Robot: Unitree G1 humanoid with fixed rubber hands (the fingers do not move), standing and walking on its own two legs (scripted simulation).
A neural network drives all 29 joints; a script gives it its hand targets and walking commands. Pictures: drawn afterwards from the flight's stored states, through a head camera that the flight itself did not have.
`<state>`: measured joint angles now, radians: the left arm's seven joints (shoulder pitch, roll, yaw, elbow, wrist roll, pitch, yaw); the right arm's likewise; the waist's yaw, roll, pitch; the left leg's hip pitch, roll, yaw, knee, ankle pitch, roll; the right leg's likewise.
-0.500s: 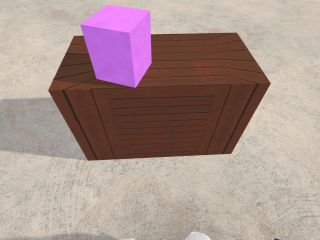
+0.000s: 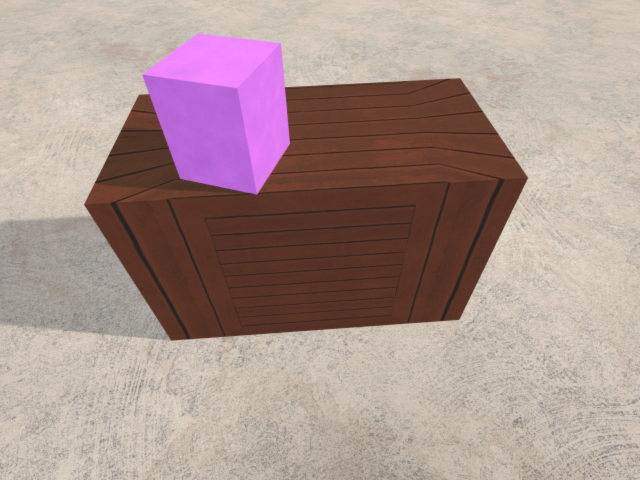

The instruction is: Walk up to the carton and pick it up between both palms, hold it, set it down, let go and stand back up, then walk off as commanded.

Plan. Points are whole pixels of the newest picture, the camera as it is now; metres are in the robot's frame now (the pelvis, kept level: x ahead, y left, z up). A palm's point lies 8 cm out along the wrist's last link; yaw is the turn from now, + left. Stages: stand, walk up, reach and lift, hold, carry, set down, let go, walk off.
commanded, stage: walk up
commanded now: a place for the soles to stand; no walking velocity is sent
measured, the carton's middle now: (227, 114) +0.86 +0.18 +0.02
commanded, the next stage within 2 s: none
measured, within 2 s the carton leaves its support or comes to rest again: neither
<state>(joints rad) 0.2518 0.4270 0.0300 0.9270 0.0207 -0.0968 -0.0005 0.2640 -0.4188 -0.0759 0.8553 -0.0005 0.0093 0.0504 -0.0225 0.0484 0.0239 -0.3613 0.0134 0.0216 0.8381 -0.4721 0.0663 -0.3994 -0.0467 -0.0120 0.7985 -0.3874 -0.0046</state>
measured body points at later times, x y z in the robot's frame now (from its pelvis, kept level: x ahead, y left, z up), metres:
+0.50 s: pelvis +0.13 +0.05 +0.01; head +0.14 +0.05 +0.46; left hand +0.19 +0.38 -0.09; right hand +0.22 -0.28 -0.08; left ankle +0.17 +0.15 -0.71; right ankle +0.13 -0.11 -0.65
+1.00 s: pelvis +0.26 +0.05 +0.01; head +0.27 +0.01 +0.46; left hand +0.29 +0.39 -0.07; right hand +0.37 -0.26 -0.12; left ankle +0.30 +0.18 -0.69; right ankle +0.27 -0.11 -0.70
